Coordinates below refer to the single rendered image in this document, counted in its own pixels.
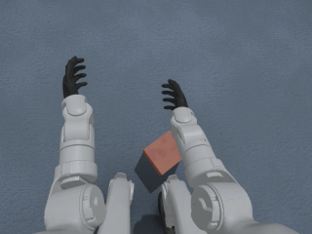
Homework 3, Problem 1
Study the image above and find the robot shin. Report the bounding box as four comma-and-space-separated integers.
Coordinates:
163, 175, 186, 227
106, 173, 127, 200

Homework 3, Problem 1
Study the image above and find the right robot upper arm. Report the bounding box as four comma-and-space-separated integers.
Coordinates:
190, 182, 299, 234

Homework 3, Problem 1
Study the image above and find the left robot upper arm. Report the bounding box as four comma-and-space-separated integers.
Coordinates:
32, 183, 107, 234

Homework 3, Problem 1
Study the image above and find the left robot forearm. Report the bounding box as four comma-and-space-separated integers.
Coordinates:
44, 95, 98, 228

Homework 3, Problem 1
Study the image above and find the robot right hand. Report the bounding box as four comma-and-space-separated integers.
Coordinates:
161, 79, 188, 110

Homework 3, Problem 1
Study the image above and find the left robot shin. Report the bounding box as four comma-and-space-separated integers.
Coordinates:
106, 173, 127, 200

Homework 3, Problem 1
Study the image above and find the robot left hand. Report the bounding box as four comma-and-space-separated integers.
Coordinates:
62, 56, 88, 98

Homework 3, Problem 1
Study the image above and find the right robot forearm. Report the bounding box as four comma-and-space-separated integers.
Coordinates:
171, 106, 241, 189

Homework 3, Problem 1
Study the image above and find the carton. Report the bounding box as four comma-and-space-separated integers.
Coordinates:
142, 131, 181, 176

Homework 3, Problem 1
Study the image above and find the right robot shin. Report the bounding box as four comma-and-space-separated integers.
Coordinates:
163, 175, 186, 227

